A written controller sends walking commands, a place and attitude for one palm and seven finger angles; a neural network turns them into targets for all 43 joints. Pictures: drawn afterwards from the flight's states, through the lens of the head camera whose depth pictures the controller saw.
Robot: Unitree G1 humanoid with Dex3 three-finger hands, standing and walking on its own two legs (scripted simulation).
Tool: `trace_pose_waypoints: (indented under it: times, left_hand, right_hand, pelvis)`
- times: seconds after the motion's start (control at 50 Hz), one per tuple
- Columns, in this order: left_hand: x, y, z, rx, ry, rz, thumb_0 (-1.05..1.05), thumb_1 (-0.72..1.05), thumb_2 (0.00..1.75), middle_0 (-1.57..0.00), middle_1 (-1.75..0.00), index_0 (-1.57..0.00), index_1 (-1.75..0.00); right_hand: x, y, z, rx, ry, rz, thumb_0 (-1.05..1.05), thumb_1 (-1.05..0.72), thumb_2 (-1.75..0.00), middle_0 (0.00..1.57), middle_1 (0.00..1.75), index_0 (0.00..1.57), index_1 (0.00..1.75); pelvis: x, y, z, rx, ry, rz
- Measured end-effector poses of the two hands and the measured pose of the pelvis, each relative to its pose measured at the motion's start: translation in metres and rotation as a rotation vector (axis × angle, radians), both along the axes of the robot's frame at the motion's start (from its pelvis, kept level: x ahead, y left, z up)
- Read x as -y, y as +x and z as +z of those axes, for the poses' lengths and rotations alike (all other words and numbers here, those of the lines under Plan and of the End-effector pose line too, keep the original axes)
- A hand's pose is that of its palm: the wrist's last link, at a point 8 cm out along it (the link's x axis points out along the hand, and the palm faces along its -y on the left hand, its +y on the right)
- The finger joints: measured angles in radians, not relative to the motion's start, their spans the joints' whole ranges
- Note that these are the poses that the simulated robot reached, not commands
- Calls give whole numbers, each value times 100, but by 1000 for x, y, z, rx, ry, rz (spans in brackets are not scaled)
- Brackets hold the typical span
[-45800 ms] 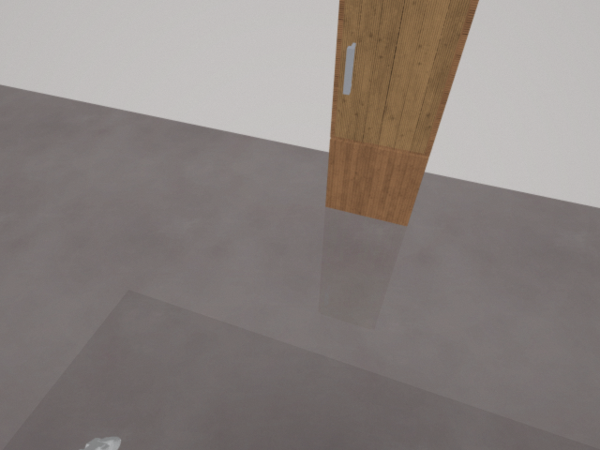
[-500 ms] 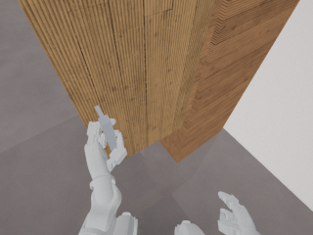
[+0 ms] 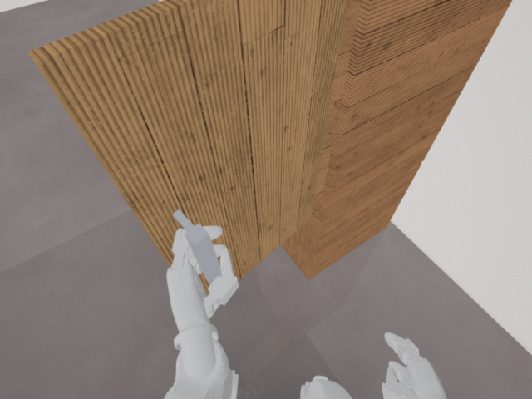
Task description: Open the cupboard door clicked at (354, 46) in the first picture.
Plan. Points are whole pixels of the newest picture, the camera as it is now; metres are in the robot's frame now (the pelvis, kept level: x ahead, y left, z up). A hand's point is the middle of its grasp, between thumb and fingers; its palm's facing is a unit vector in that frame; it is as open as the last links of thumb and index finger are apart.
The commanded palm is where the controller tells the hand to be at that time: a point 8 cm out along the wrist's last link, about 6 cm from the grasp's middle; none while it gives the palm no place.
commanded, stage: open thumb and fingers to let go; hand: left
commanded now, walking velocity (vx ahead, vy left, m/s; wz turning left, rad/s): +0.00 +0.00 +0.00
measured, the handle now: (199, 250) +0.32 +0.11 +0.04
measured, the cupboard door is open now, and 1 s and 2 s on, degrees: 100 100 100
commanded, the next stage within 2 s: slide the hand sideways off the handle in 0.70 s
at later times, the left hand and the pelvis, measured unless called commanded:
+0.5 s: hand (227, 277) +0.29 +0.07 +0.03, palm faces +0.29 -0.96 -0.03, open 13.7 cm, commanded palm +0.24 +0.10 +0.03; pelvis -0.01 +0.01 +0.00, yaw -1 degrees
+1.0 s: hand (217, 298) +0.26 +0.08 +0.03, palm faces -0.14 -0.99 -0.03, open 16.1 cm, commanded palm +0.24 +0.11 +0.03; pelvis -0.02 +0.03 -0.01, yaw -1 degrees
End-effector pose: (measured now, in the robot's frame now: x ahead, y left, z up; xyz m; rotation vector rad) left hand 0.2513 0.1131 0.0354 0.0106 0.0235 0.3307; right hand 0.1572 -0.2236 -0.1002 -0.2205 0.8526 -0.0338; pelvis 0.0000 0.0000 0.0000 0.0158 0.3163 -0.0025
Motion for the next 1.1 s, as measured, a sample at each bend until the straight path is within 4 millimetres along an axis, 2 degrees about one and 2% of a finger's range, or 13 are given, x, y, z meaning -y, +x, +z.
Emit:
trace_pose_waypoints:
  times: [0.12,0.36,0.48,0.64,0.82,0.86,0.98,1.1]
  left_hand:
    - [-1,0,1,-11,-1,6,1,52,73,-36,-131,-36,-131]
    - [-2,0,0,-4,6,-14,1,-17,44,-33,-123,-32,-124]
    - [-2,0,1,-7,8,-31,0,-38,35,-30,-112,-30,-112]
    - [-2,-1,1,-13,15,-51,0,-47,31,-26,-82,-27,-82]
    - [-4,-4,1,-16,14,-69,-1,-49,30,-37,-59,-35,-65]
    - [-5,-7,1,-8,26,-133,-1,-49,30,-37,-55,-33,-61]
    - [-22,-7,0,25,37,-449,-1,-49,30,-25,-41,-15,-45]
    - [-22,-10,2,12,-49,-461,-1,-50,30,-13,-35,-16,-37]
  right_hand:
    - [-3,-1,-1,5,16,1,1,-91,-90,20,30,20,30]
    - [-14,-4,1,24,23,10,1,-90,-90,20,30,20,30]
    - [-20,-6,4,34,22,7,1,-90,-90,20,30,20,30]
    - [-28,-5,6,50,28,12,1,-90,-90,20,30,20,30]
    - [-35,-2,7,61,31,26,1,-90,-90,20,30,20,30]
    - [-36,-3,7,64,36,28,1,-90,-90,20,30,20,30]
    - [-30,-10,5,74,31,-9,1,-90,-90,20,30,20,30]
    - [-29,-17,7,69,24,-52,1,-90,-90,20,30,20,30]
  pelvis:
    - [1,-3,1,4,2,1]
    - [-7,-8,-1,7,-9,-2]
    - [-12,-9,0,12,-16,-5]
    - [-18,-11,-1,16,-23,-7]
    - [-22,-14,-2,21,-29,-5]
    - [-22,-15,-3,20,-27,-2]
    - [-28,-18,-9,21,-32,0]
    - [-37,-15,-9,17,-31,-17]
